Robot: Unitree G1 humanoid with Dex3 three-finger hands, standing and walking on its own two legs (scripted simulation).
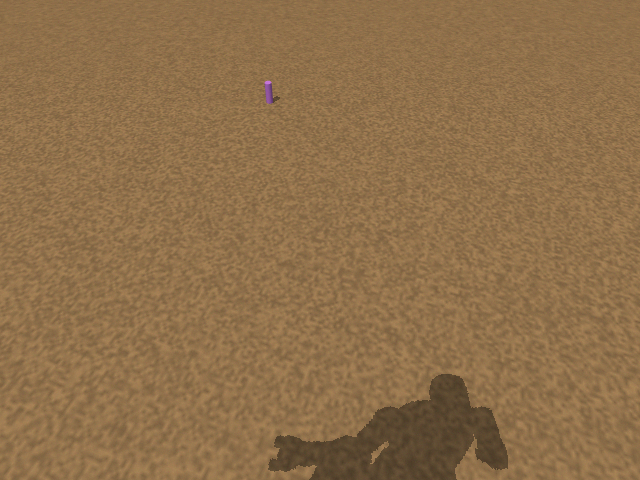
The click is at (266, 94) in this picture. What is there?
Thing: slim round
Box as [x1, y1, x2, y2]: [265, 81, 272, 103]
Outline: 265,81 266,102 271,103 271,82
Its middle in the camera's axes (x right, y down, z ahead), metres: -0.28 -0.86 +2.28
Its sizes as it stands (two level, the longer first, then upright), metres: 0.040 0.040 0.123
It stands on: the floor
